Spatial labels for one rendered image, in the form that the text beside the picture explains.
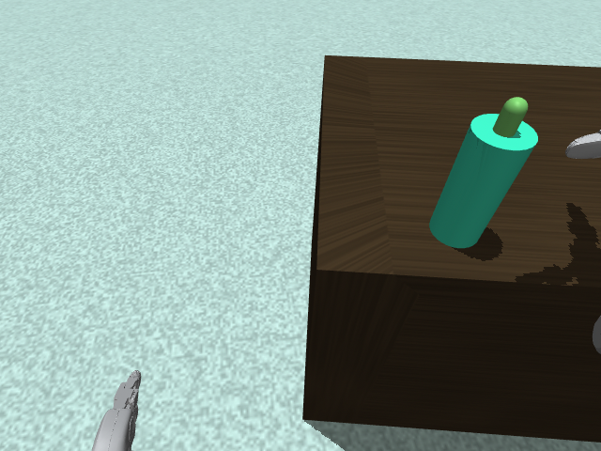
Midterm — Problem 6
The right robot hand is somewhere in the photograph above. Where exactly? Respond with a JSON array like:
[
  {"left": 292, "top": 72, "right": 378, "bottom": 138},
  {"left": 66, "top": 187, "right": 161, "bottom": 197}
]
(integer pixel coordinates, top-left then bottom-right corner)
[{"left": 565, "top": 130, "right": 601, "bottom": 159}]

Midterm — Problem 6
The bottle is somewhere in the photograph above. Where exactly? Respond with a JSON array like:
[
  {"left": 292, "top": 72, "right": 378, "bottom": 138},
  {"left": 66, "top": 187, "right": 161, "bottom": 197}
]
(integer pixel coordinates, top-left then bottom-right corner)
[{"left": 429, "top": 97, "right": 538, "bottom": 248}]

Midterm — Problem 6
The left robot hand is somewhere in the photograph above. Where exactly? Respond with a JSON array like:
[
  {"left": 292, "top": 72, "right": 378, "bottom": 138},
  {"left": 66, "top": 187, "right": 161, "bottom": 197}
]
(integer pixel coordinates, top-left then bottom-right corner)
[{"left": 92, "top": 370, "right": 141, "bottom": 451}]

